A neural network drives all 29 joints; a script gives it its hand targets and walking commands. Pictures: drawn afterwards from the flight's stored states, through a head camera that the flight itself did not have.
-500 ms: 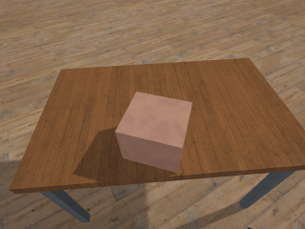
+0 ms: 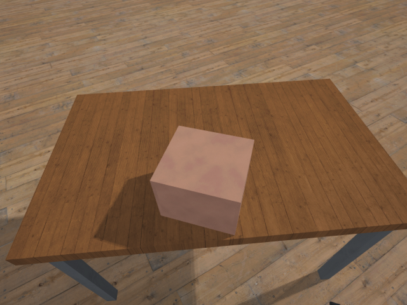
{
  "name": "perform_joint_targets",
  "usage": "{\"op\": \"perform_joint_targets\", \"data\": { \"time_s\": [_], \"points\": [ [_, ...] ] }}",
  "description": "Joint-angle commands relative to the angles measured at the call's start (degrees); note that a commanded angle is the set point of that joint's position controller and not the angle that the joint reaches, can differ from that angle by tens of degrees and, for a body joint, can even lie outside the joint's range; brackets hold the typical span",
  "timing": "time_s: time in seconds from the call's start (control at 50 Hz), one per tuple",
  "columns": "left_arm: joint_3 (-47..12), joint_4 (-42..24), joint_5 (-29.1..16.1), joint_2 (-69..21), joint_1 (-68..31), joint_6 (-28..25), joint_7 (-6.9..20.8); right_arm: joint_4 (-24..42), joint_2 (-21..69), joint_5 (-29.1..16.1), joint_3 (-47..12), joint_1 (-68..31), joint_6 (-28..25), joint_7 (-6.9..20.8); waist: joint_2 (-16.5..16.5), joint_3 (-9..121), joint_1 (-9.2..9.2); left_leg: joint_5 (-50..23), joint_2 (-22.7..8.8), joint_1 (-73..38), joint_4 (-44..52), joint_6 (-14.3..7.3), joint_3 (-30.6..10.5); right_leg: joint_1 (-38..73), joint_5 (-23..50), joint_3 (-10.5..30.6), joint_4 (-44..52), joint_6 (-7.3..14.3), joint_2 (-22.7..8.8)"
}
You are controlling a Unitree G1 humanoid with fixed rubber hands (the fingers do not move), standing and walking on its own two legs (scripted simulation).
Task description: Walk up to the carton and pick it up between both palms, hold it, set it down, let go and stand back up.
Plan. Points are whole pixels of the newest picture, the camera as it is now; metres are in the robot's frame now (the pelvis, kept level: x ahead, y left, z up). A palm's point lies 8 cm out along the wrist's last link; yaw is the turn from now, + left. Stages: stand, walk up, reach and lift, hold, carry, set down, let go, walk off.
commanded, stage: stand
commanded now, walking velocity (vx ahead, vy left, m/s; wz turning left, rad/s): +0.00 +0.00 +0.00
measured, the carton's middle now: (206, 178) +0.41 +0.01 -0.04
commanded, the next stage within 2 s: none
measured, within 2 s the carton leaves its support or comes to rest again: neither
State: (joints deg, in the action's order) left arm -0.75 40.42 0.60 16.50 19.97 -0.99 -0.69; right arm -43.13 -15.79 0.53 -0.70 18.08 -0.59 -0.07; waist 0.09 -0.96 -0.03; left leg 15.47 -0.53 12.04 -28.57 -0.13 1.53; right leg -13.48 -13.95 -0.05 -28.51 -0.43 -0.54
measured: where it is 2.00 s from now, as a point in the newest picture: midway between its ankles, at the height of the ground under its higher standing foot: outside the picture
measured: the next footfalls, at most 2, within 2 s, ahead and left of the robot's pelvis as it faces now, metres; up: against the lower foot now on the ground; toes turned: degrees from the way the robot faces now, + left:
none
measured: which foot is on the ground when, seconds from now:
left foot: down 0.00-1.00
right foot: down 0.00-1.00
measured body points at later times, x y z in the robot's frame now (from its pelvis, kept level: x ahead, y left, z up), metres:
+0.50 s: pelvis -0.01 +0.00 +0.00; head +0.00 +0.00 +0.45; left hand +0.07 +0.27 -0.12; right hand +0.06 -0.27 -0.12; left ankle +0.00 +0.12 -0.74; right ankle +0.01 -0.12 -0.74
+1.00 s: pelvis +0.00 +0.00 +0.00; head +0.00 +0.00 +0.45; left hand +0.06 +0.27 -0.12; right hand +0.05 -0.26 -0.13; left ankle +0.00 +0.12 -0.74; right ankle +0.01 -0.12 -0.74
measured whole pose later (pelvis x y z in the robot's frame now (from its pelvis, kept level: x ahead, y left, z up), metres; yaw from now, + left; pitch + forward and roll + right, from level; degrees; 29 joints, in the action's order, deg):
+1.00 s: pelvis +0.00 +0.00 +0.00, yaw +0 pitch -1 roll +0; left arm -0.5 44.6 0.4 15.7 20.1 -0.6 -0.9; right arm -45.1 -15.6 0.5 -0.4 20.3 -0.5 -0.7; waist 0.4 -1.1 0.0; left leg 14.6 -0.6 11.5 -27.5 0.0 1.3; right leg -12.9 -12.8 0.5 -27.2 -0.5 -0.3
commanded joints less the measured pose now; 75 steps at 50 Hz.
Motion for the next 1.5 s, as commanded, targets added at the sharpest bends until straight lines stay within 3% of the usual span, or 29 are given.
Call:
{"op": "perform_joint_targets", "data": {
  "time_s": [0.0,0.38,0.5,0.56,0.66,0.72,0.76,0.86,0.96,1.06,1.14,1.22,1.28,1.36,1.48],
  "points": [
    [2.2,-3.0,0.0,6.7,1.6,-0.8,-0.3,3.1,-6.6,0.0,2.0,1.7,-0.8,-0.3,0.7,-1.1,0.07,-5.6,-4.7,1.3,5.4,-1.4,-6.2,0.1,6.8,5.1,4.6,1.9,-4.7],
    [2.5,-1.4,-0.1,6.4,1.4,-0.6,-0.3,2.1,-6.6,-0.2,2.1,3.3,-0.6,-0.7,-1.0,-2.1,0.12,-1.9,-4.6,2.0,6.3,-1.4,-6.1,-0.6,3.7,5.7,5.9,1.9,-4.4],
    [2.2,-0.7,0.1,6.2,1.8,-0.4,-0.2,1.8,-6.6,-0.1,2.2,3.6,-0.6,-0.6,0.0,-2.3,0.17,0.1,-4.5,2.1,6.8,-1.4,-6.0,-1.5,1.5,5.5,5.9,1.5,-4.1],
    [2.4,-0.6,0.2,6.4,1.9,-0.5,-0.3,1.7,-6.7,-0.1,2.2,3.7,-0.8,-0.6,0.8,-0.8,-0.06,-1.2,-4.6,2.4,6.7,-1.5,-6.3,0.3,3.0,5.3,5.4,1.6,-4.3],
    [2.2,-0.2,0.0,6.2,1.7,-0.5,-0.4,1.5,-6.8,-0.1,2.3,4.0,-0.8,-0.7,-0.6,-1.1,-0.15,-1.3,-4.7,2.3,6.7,-1.4,-6.5,-0.1,3.0,5.5,5.7,1.5,-4.3],
    [2.2,0.4,0.0,5.6,2.2,-0.4,-0.4,0.9,-6.5,0.2,2.4,4.2,-0.6,-0.8,1.0,-2.2,0.02,-1.0,-4.6,2.5,6.7,-1.5,-6.3,-1.0,2.3,5.8,6.0,1.7,-4.2],
    [2.3,0.4,0.0,6.0,1.8,-0.4,-0.4,1.0,-6.3,-0.1,2.3,4.9,-0.7,-0.8,-0.7,-2.0,0.33,-2.1,-4.6,2.3,6.5,-1.5,-6.2,-0.5,3.5,5.6,5.7,1.7,-4.3],
    [2.4,1.0,-0.1,6.0,2.2,-0.5,-0.5,0.8,-6.6,-0.2,2.3,4.8,-0.7,-0.9,0.0,-2.0,0.23,-4.4,-4.6,1.5,6.0,-1.3,-6.0,-0.3,5.7,5.5,5.8,1.5,-4.3],
    [2.3,1.1,-0.2,6.2,2.1,-0.2,-0.5,0.6,-6.3,-0.1,2.2,5.1,-0.5,-1.0,-0.5,-3.4,0.22,-1.1,-4.5,2.8,7.2,-1.2,-6.5,-0.6,2.5,5.3,6.0,1.3,-4.1],
    [2.3,1.7,-0.1,6.0,1.9,-0.3,-0.6,0.2,-6.4,-0.2,2.4,5.0,-0.6,-0.9,-0.7,-1.9,0.31,-2.6,-4.6,1.6,6.8,-1.5,-6.6,-0.3,3.2,5.6,6.2,1.6,-4.4],
    [2.4,2.2,-0.2,6.1,2.0,-0.3,-0.5,0.2,-6.2,-0.1,2.3,4.8,-0.6,-1.0,0.6,-1.2,-0.16,-1.8,-4.6,1.6,7.3,-1.2,-6.5,0.3,3.2,5.3,5.8,1.4,-4.4],
    [2.3,2.8,-0.1,5.6,2.2,-0.4,-0.6,-0.3,-6.5,-0.1,2.2,4.8,-0.8,-1.1,1.3,-0.9,-0.24,-5.5,-4.8,1.1,6.6,-1.2,-6.4,1.1,6.5,5.3,5.2,1.4,-4.5],
    [2.3,3.1,-0.3,5.9,2.0,-0.3,-0.7,-0.3,-6.3,-0.1,2.3,5.2,-0.6,-1.1,-0.8,-1.5,0.27,-5.1,-4.7,0.8,6.6,-1.3,-6.4,0.0,5.6,5.3,5.6,1.3,-4.4],
    [2.3,3.6,-0.3,6.0,1.9,-0.3,-0.8,-1.1,-6.4,-0.1,2.2,5.4,-0.5,-1.1,-0.7,-1.6,0.18,-3.2,-4.6,0.7,7.0,-1.3,-6.6,-0.1,3.8,5.1,6.4,1.4,-4.6],
    [2.2,4.3,-0.1,5.6,2.1,-0.4,-0.8,-1.6,-6.3,-0.1,2.2,5.2,-0.7,-1.3,1.1,-1.0,0.1,-6.9,-4.6,-0.4,6.8,-1.0,-6.2,1.3,7.1,5.3,6.0,1.3,-4.6]
  ]
}}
